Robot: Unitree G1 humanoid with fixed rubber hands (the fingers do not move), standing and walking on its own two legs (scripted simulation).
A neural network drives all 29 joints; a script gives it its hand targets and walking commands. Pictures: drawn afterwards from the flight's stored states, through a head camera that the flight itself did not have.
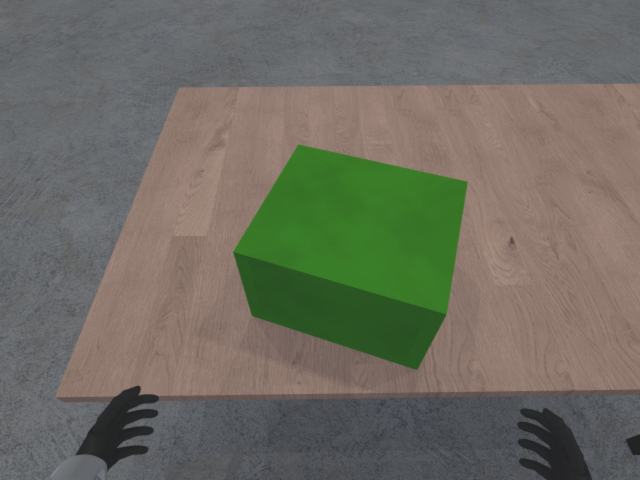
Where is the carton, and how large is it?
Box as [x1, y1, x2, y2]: [233, 144, 467, 369]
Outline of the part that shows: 298,144 233,251 252,315 416,369 446,314 467,182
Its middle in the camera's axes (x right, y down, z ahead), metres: +0.05 +0.02 +0.59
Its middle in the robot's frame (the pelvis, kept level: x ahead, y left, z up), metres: +0.43 +0.00 +0.00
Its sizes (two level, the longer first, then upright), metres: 0.262 0.224 0.170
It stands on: a table, 0.69 m high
